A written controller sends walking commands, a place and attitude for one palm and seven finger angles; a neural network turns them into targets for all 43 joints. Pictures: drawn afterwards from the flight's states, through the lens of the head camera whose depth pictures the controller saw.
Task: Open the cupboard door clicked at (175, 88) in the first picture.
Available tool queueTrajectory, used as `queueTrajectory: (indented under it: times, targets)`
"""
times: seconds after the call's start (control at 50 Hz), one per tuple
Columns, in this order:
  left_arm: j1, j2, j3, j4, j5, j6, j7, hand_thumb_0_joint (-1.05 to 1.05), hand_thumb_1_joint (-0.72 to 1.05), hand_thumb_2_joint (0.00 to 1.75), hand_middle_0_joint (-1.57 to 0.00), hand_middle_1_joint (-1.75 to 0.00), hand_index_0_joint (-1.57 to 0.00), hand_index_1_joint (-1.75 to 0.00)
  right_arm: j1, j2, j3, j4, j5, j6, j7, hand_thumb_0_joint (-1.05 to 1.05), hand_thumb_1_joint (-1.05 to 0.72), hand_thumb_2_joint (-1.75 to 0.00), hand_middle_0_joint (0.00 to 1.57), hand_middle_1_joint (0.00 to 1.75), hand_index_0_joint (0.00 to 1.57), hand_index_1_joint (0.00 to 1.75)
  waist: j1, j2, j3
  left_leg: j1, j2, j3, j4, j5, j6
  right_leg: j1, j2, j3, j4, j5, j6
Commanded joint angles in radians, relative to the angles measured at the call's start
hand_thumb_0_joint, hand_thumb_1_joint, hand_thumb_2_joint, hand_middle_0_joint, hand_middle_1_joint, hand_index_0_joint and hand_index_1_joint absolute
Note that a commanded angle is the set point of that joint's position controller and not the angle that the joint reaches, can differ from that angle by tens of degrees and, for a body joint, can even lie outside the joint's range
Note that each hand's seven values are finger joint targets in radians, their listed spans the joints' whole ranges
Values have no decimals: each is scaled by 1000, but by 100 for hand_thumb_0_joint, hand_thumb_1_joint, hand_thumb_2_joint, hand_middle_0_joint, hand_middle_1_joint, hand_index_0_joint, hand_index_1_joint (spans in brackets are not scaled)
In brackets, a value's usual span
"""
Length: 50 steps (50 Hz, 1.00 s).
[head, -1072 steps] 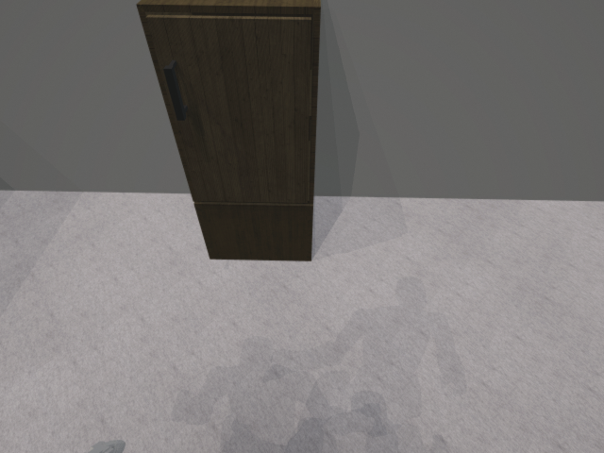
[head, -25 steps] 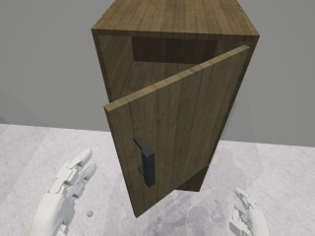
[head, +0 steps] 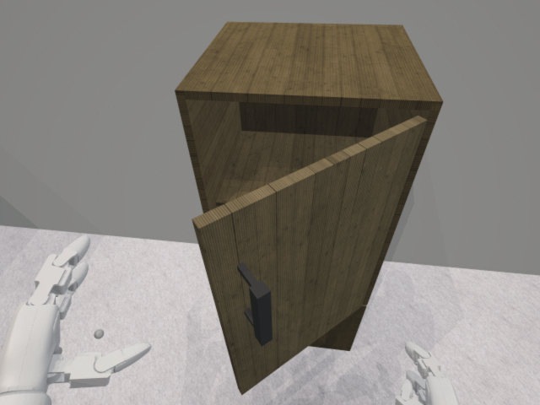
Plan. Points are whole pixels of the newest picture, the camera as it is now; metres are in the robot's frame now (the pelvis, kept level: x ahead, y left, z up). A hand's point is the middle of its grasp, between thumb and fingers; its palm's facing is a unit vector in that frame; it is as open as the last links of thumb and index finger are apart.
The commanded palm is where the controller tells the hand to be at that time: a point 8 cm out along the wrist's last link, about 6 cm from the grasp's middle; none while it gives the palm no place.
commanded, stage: draw the hand back to the body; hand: left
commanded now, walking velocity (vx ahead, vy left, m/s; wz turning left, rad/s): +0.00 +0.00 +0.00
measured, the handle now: (254, 305) +0.26 +0.06 +0.04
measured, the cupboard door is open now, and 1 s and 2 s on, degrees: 42 42 42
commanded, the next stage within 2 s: step back with the hand held close in 0.74 s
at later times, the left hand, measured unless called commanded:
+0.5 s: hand (60, 272) +0.20 +0.25 +0.19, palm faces +0.47 -0.79 -0.40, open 7.9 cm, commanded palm +0.14 +0.29 +0.20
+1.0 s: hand (64, 268) +0.20 +0.25 +0.19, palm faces +0.44 -0.79 -0.42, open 7.4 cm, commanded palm +0.14 +0.28 +0.20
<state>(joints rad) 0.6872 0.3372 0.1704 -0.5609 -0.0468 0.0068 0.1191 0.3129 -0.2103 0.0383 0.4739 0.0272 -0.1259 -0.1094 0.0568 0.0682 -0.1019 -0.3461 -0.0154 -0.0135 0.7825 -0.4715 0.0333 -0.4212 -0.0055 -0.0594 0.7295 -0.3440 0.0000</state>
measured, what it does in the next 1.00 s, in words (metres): stands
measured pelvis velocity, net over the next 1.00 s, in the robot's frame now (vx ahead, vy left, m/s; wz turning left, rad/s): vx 0.00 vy -0.02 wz -0.01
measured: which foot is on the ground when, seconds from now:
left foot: down 0.00-1.00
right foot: down 0.00-1.00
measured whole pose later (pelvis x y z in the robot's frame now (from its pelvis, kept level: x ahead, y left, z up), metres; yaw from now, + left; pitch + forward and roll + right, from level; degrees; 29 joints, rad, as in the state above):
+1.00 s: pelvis +0.00 -0.02 +0.03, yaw -1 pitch -2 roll -1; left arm 0.45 0.35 0.38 -0.38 -0.05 -0.12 0.11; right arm 0.18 -0.22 0.02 0.60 0.00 -0.09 -0.07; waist 0.03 0.06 0.01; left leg -0.12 0.00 -0.01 0.48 -0.32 0.01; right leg -0.20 0.02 -0.05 0.43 -0.19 -0.02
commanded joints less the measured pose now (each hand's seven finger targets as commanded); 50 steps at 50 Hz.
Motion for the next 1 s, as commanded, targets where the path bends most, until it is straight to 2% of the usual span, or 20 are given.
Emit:
queueTrajectory:
  times: [0.0, 0.04, 0.14, 0.22, 0.3, 0.32, 0.34, 0.38, 0.44, 0.5, 0.54, 0.6, 0.66, 0.82, 0.84, 0.86, 0.88, 0.9, 0.92, 0.98]
  targets:
    - [-116, 137, 147, -190, 3, -85, 36, 0, 31, 64, -18, -30, -18, -30, -139, -104, -34, -143, -2, -76, -12, 0, -90, -90, 20, 30, 20, 30, -3, -3, 36, -65, 28, -32, -227, 248, -29, 164, -8, 22, -149, 120, -28]
    - [-150, 155, 172, -191, 4, -95, 41, 0, 37, 68, -18, -30, -18, -30, -150, -109, -35, -127, -4, -85, -13, 0, -90, -90, 20, 30, 20, 30, 4, 23, 25, -38, 28, -38, -252, 273, -30, 196, -11, 20, -163, 135, -31]
    - [-174, 168, 223, -140, -5, -103, 38, 0, 55, 75, -19, -30, -19, -30, -168, -109, -39, -89, -7, -95, -5, 0, -90, -90, 20, 30, 20, 30, 13, -14, 25, 15, 31, -32, -291, 370, -34, 252, -9, 20, -198, 215, -30]
    - [-218, 186, 270, -110, -13, -113, 34, 0, 69, 81, -19, -30, -19, -30, -183, -106, -45, -67, -9, -90, 3, 0, -90, -90, 20, 30, 20, 30, 13, -40, 36, 45, 29, -11, -314, 380, -27, 285, -9, 30, -233, 252, -25]
    - [-290, 204, 301, -96, -19, -122, 32, 0, 83, 87, -20, -30, -20, -30, -204, -105, -44, -48, -10, -85, 7, 0, -90, -90, 20, 30, 20, 30, 12, 5, 44, 81, 25, -4, -341, 375, -25, 302, -10, 35, -266, 255, -26]
    - [-302, 210, 310, -91, -20, -126, 33, 0, 87, 88, -20, -30, -20, -30, -204, -106, -45, -42, -11, -85, 7, 0, -90, -90, 20, 30, 20, 30, 10, -13, 39, 89, 25, -2, -345, 369, -22, 307, -10, 34, -274, 255, -25]
    - [-327, 222, 320, -104, -18, -132, 34, 0, 90, 90, -20, -30, -20, -30, -211, -110, -46, -37, -12, -87, 6, 0, -90, -90, 20, 30, 20, 30, 15, 19, 28, 97, 25, -3, -352, 388, -23, 328, -11, 35, -278, 267, -29]
    - [-286, 168, 277, -63, -20, -129, 25, 0, 90, 90, -20, -30, -20, -30, -213, -107, -45, -30, -12, -86, 15, 0, -90, -90, 20, 30, 20, 30, 10, 18, 52, 109, 27, -3, -362, 401, -24, 319, -10, 31, -284, 267, -24]
    - [-268, 152, 261, -35, -22, -128, 16, 0, 90, 90, -20, -30, -20, -30, -221, -114, -51, -23, -14, -82, 21, 0, -90, -90, 20, 30, 20, 30, 13, -20, 60, 118, 30, -3, -376, 408, -20, 332, -8, 27, -301, 275, -23]
    - [-278, 179, 283, -58, -22, -135, 15, 0, 90, 90, -20, -30, -20, -30, -228, -114, -55, -25, -16, -76, 24, 0, -90, -90, 20, 30, 20, 30, 16, -54, 30, 131, 28, 4, -382, 409, -14, 357, -8, 33, -308, 292, -18]
    - [-290, 204, 302, -77, -17, -140, 17, 0, 90, 90, -20, -30, -20, -30, -234, -115, -57, -22, -17, -78, 21, 0, -90, -90, 20, 30, 20, 30, 21, -23, 21, 137, 26, 6, -387, 417, -14, 374, -10, 38, -311, 301, -23]
    - [-303, 203, 300, -99, -15, -145, 19, 0, 90, 90, -20, -30, -20, -30, -235, -105, -52, -19, -17, -82, 21, 0, -90, -90, 20, 30, 20, 30, 19, 22, 19, 153, 20, 13, -391, 413, -15, 374, -11, 43, -321, 304, -23]
    - [-300, 193, 296, -62, -16, -139, 19, 0, 90, 90, -20, -30, -20, -30, -237, -104, -51, -11, -18, -82, 19, 0, -90, -90, 20, 30, 20, 30, 16, -8, 58, 150, 23, 10, -396, 409, -13, 365, -8, 42, -335, 301, -21]
    - [-305, 178, 279, -51, -14, -144, 11, 0, 90, 90, -20, -30, -20, -30, -240, -107, -57, -6, -17, -79, 27, 0, -90, -90, 20, 30, 20, 30, 15, -13, 50, 171, 24, 16, -406, 397, -10, 366, -6, 46, -347, 284, -18]
    - [-396, 194, 276, -66, -11, -146, 15, 0, 90, 90, -20, -30, -20, -30, -244, -113, -54, 3, -20, -79, 25, 0, -90, -90, 20, 30, 20, 30, 8, -10, 41, 173, 22, 11, -409, 403, -10, 372, -8, 44, -348, 291, -21]
    - [-480, 305, 404, -90, -9, -192, 23, 0, 90, 90, -20, -30, -20, -30, -212, -140, -58, -30, -15, -56, 24, 0, -90, -90, 20, 30, 20, 30, -43, -62, 109, 112, 47, -15, -382, 328, 3, 301, -55, 157, -388, 348, -22]
    - [-371, 233, 359, 8, -8, -198, 13, 0, 90, 90, -20, -30, -20, -30, -212, -126, -60, -14, -19, -38, 24, 0, -90, -90, 20, 30, 20, 30, -47, -119, 85, 129, 38, -20, -357, 312, 5, 297, -78, 162, -397, 356, -24]
    - [-328, 212, 330, 15, -1, -196, 9, 0, 90, 90, -20, -30, -20, -30, -223, -131, -63, -19, -22, -23, 29, 0, -90, -90, 20, 30, 20, 30, -49, -121, 80, 142, 36, -16, -346, 329, 4, 287, -86, 173, -400, 382, -28]
    - [-317, 204, 321, 5, 2, -199, 7, 0, 90, 90, -20, -30, -20, -30, -227, -134, -64, -25, -24, -12, 31, 0, -90, -90, 20, 30, 20, 30, -52, -114, 68, 141, 36, -13, -344, 339, 0, 286, -92, 170, -396, 391, -28]
    - [-254, 194, 310, -30, 7, -212, 11, 0, 90, 90, -20, -30, -20, -30, -230, -140, -68, -40, -28, 11, 35, 0, -90, -90, 20, 30, 20, 30, -50, -26, 19, 113, 58, -23, -374, 421, -10, 325, -84, 136, -334, 448, -24]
